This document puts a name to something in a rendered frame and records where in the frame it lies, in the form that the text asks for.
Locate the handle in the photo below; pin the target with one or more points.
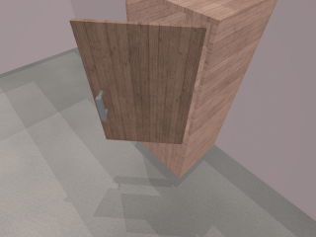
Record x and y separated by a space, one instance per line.
100 105

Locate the cupboard door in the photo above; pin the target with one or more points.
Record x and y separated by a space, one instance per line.
147 72

